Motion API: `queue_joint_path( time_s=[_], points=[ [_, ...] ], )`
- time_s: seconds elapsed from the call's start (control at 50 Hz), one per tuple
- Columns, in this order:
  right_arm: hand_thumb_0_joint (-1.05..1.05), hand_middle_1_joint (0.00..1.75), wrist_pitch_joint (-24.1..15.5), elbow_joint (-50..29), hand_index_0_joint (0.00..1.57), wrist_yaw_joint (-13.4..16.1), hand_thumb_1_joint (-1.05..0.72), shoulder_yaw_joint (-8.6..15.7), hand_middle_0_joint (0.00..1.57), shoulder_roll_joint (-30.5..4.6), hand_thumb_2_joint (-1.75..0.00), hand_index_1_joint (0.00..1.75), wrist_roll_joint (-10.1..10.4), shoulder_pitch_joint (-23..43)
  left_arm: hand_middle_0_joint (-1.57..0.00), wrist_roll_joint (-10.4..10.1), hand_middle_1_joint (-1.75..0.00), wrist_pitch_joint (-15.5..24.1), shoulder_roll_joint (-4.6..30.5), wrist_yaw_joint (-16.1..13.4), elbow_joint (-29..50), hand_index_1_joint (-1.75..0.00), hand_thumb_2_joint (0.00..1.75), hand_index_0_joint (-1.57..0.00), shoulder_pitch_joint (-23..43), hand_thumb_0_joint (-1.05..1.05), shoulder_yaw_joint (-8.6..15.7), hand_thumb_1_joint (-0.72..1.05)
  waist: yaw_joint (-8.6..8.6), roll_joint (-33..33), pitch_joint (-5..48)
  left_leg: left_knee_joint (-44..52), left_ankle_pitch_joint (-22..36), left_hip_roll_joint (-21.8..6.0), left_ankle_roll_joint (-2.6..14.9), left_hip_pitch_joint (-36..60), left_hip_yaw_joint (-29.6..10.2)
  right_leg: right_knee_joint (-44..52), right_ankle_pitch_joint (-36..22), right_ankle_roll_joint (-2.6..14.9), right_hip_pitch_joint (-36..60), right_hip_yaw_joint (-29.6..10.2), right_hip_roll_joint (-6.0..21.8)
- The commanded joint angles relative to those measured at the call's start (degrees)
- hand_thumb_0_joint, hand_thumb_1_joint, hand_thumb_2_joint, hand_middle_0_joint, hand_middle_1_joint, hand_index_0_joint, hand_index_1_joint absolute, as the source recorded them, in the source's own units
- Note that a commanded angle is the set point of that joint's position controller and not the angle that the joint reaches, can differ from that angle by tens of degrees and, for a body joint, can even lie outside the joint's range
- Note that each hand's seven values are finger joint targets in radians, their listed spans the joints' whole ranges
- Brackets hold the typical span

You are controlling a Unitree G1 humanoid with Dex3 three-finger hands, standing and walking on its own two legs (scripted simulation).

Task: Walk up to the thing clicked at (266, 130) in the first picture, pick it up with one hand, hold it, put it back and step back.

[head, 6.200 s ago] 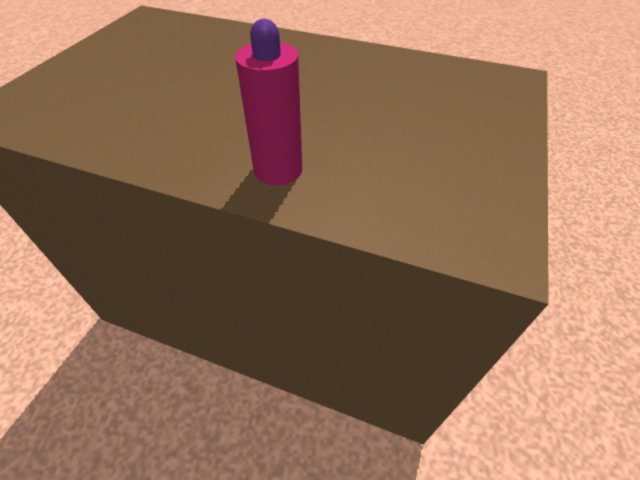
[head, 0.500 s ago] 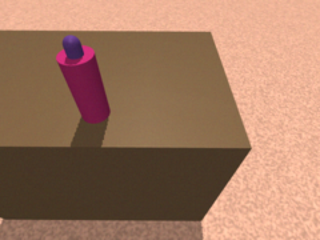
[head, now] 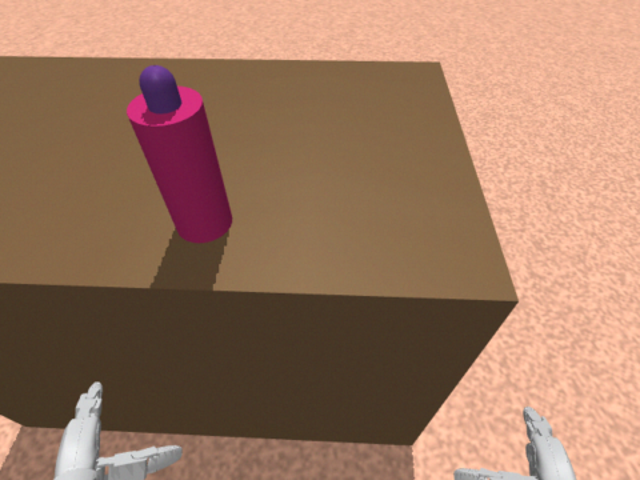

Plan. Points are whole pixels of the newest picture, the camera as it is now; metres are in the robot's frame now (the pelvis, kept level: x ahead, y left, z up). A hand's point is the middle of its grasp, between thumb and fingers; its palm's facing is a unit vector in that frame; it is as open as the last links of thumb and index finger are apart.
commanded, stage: rise first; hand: left
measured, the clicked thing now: (183, 158) +0.47 +0.20 +0.15
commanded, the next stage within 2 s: go down in 1.56 s
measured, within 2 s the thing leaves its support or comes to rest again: neither
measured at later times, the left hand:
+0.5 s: hand (82, 394) +0.19 +0.26 +0.07, palm faces +0.32 -0.86 -0.40, open 17.6 cm
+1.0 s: hand (31, 376) +0.18 +0.26 +0.15, palm faces +0.41 -0.78 -0.47, open 17.6 cm
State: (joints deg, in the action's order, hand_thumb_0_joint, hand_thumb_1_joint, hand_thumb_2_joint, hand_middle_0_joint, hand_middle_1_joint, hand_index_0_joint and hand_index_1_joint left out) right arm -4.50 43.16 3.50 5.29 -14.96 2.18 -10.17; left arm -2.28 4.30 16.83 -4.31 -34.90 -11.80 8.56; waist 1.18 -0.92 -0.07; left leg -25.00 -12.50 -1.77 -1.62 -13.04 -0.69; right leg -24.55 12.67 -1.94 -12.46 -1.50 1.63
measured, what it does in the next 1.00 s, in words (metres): stands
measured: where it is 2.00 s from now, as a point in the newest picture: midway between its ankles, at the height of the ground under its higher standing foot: outside the picture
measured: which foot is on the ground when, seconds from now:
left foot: down 0.00-1.00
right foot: down 0.00-1.00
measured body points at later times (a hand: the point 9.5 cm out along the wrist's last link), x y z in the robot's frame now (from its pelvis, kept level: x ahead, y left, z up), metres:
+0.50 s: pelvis +0.00 +0.00 +0.00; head +0.00 -0.03 +0.45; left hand +0.17 +0.30 +0.09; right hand +0.16 -0.27 -0.09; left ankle +0.01 +0.14 -0.74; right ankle +0.00 -0.14 -0.74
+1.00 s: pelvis +0.00 -0.01 +0.00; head -0.01 -0.03 +0.45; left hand +0.15 +0.30 +0.17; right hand +0.17 -0.27 -0.10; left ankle +0.01 +0.14 -0.74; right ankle +0.00 -0.14 -0.74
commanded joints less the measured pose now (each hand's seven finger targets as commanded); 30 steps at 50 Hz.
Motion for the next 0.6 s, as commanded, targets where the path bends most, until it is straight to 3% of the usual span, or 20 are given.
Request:
queue_joint_path(
  time_s=[0.0, 0.02, 0.04, 0.1, 0.12, 0.22, 0.32, 0.34, 0.38, 0.46, 0.48, 0.5, 0.52, 0.54, 0.56, 0.58],
  points=[
    [0.0, 0.05, -3.5, -15.2, 0.05, 1.1, 0.5, 1.6, 0.05, -7.6, -0.01, 0.05, -0.5, 5.1, -0.04, 0.0, -0.04, 3.9, 10.6, -1.2, 20.8, -0.05, 0.03, -0.03, 6.2, 0.0, 3.1, -0.51, -0.25, -1.2, 6.4, 4.8, 5.6, 1.8, 1.6, 3.8, 3.5, 4.6, -4.8, 2.13, 3.0, 3.5, -1.7],
    [0.0, 0.05, -3.9, -16.3, 0.05, 1.1, 0.52, 1.8, 0.05, -8.1, 0.0, 0.05, -0.6, 3.5, -0.04, -0.1, -0.04, 4.1, 10.9, -1.3, 22.9, -0.05, 0.01, -0.03, 4.4, 0.0, 4.0, -0.53, -0.25, -1.3, 6.6, 4.6, 6.3, 1.9, 1.59, 4.4, 3.6, 4.5, -5.7, 2.09, 3.7, 3.5, -1.7],
    [0.0, 0.05, -4.0, -16.0, 0.05, 1.1, 0.53, 0.9, 0.05, -6.4, 0.0, 0.05, -0.6, 1.7, -0.04, 0.0, -0.04, 4.2, 10.3, -1.3, 25.2, -0.05, 0.02, -0.03, 2.0, 0.0, 4.0, -0.54, 0.13, -1.8, 6.4, 4.5, 7.6, 1.9, 1.58, 5.0, 3.7, 4.3, -6.9, 2.15, 4.1, 3.7, -1.7],
    [0.0, 0.05, -4.5, -19.2, 0.05, 1.1, 0.55, 3.2, 0.05, -9.0, 0.0, 0.05, -0.8, 2.0, -0.04, -0.2, -0.04, 4.6, 11.8, -1.4, 30.1, -0.05, 0.01, -0.03, -3.4, 0.0, 7.1, -0.53, 0.73, -0.1, 5.9, 4.2, 11.0, 1.8, 1.5, 5.9, 3.4, 4.1, -9.6, 2.14, 5.8, 4.3, -1.8],
    [0.0, 0.05, -4.3, -17.9, 0.05, 1.0, 0.55, 2.8, 0.05, -7.8, 0.0, 0.05, -0.9, 0.7, -0.04, -0.1, -0.03, 4.6, 12.0, -1.3, 32.0, -0.05, 0.01, -0.03, -3.9, 0.0, 7.7, -0.54, 0.93, -0.1, 5.5, 4.0, 12.4, 1.8, 1.52, 6.0, 3.5, 4.0, -11.1, 2.11, 6.0, 4.3, -1.8],
    [0.0, 0.05, -3.5, -17.0, 0.05, -0.3, 0.54, 4.0, 0.05, -5.6, 0.0, 0.05, -0.5, -5.9, -0.04, -0.8, -0.03, 5.4, 9.8, 0.5, 39.8, -0.04, 0.0, -0.03, -9.5, 0.0, 8.1, -0.54, 0.1, -0.7, 2.2, 4.5, 12.8, 1.7, 1.44, 6.8, 3.7, 4.1, -11.8, 2.11, 5.2, 5.0, -2.1],
    [0.0, 0.05, -3.7, -17.5, 0.05, -1.1, 0.56, 4.1, 0.05, -5.1, 0.0, 0.05, -0.6, 0.8, -0.04, -1.1, -0.03, 6.8, 10.5, 1.4, 48.0, -0.05, 0.01, -0.03, -7.7, 0.0, 9.4, -0.55, 1.09, -2.2, 1.3, 5.0, 10.5, 1.8, 1.59, 6.3, 3.4, 4.5, -9.2, 2.06, 5.0, 4.8, -1.7],
    [0.0, 0.05, -3.6, -15.4, 0.05, -1.0, 0.56, 4.7, 0.05, -5.7, 0.0, 0.05, -0.8, 0.2, -0.04, -1.1, -0.03, 7.1, 11.6, 1.4, 48.0, -0.05, 0.01, -0.03, -8.9, 0.0, 10.9, -0.55, 1.55, -1.3, 0.4, 4.9, 10.6, 1.7, 1.62, 6.0, 3.1, 4.4, -9.0, 2.04, 5.1, 5.0, -1.8],
    [0.0, 0.05, -3.9, -17.1, 0.05, -1.0, 0.56, 5.5, 0.05, -7.0, 0.0, 0.05, -0.9, 3.1, -0.04, -1.0, -0.03, 7.9, 12.1, 1.4, 50.1, -0.05, 0.0, -0.03, -9.3, 0.0, 11.6, -0.54, 1.77, -1.5, 1.0, 5.1, 8.9, 1.7, 1.62, 6.1, 3.1, 4.6, -7.2, 2.11, 5.3, 4.9, -1.8],
    [0.0, 0.05, -3.9, -14.4, 0.05, -0.8, 0.55, 6.5, 0.05, -7.3, 0.0, 0.05, -1.4, 2.1, -0.04, -0.8, -0.04, 9.5, 12.5, 1.4, 52.7, -0.05, 0.01, -0.03, -10.5, 0.0, 13.0, -0.55, 2.45, -1.5, 1.1, 5.4, 7.5, 1.8, 1.58, 6.0, 2.8, 4.8, -5.5, 2.22, 5.8, 5.1, -1.8],
    [0.0, 0.05, -4.1, -15.2, 0.05, -0.7, 0.55, 6.8, 0.05, -8.0, 0.0, 0.05, -1.5, 2.9, -0.04, -0.8, -0.04, 9.9, 12.8, 1.4, 52.8, -0.05, 0.01, -0.03, -9.7, 0.0, 13.6, -0.55, 1.88, -0.4, 0.7, 5.2, 6.7, 1.8, 1.67, 6.1, 2.9, 4.9, -4.8, 2.0, 5.4, 4.9, -1.8],
    [0.0, 0.05, -4.1, -14.3, 0.05, -0.7, 0.55, 6.6, 0.05, -7.2, 0.0, 0.05, -1.5, 2.4, -0.04, -0.7, -0.04, 10.3, 13.2, 1.4, 53.2, -0.05, 0.01, -0.03, -10.9, 0.0, 14.0, -0.55, 2.54, -0.6, 1.7, 4.9, 7.6, 2.0, 1.77, 6.2, 2.9, 4.9, -5.8, 1.91, 6.1, 4.9, -1.5],
    [0.0, 0.05, -4.3, -15.3, 0.05, -0.8, 0.54, 5.7, 0.05, -6.3, 0.0, 0.05, -1.5, 3.3, -0.04, -0.7, -0.04, 10.8, 12.5, 1.5, 54.1, -0.05, 0.01, -0.03, -10.7, 0.0, 13.6, -0.55, 2.12, 0.3, 2.4, 4.8, 8.3, 2.0, 1.89, 6.7, 2.9, 4.9, -6.6, 1.75, 6.3, 4.9, -1.5],
    [0.0, 0.05, -4.3, -15.4, 0.05, -0.7, 0.54, 5.6, 0.05, -5.8, 0.0, 0.05, -1.4, 2.7, -0.04, -0.6, -0.04, 11.3, 13.2, 1.5, 54.7, -0.05, 0.01, -0.03, -10.3, 0.0, 14.6, -0.55, 2.41, 0.5, 2.7, 4.8, 8.3, 2.0, 1.93, 6.9, 2.9, 4.9, -6.5, 1.68, 6.5, 4.9, -1.4],
    [0.0, 0.05, -4.3, -15.7, 0.05, -0.4, 0.54, 7.1, 0.05, -7.5, 0.0, 0.05, -1.5, 2.2, -0.04, -0.7, -0.04, 11.6, 13.8, 1.4, 54.0, -0.05, 0.01, -0.03, -10.3, 0.0, 15.0, -0.56, 1.56, 0.7, 2.2, 4.8, 7.8, 2.1, 2.01, 7.0, 3.0, 5.1, -6.3, 1.6, 5.9, 4.7, -1.3],
    [0.0, 0.05, -4.4, -14.9, 0.05, -0.4, 0.54, 6.9, 0.05, -7.4, 0.0, 0.05, -1.4, 2.6, -0.04, -0.8, -0.04, 12.1, 14.5, 1.4, 55.1, -0.05, 0.01, -0.03, -10.4, 0.0, 16.1, -0.56, 2.25, 0.3, 1.6, 4.9, 7.4, 2.2, 1.99, 6.9, 3.0, 5.2, -5.7, 1.61, 5.8, 4.8, -1.3]
  ],
)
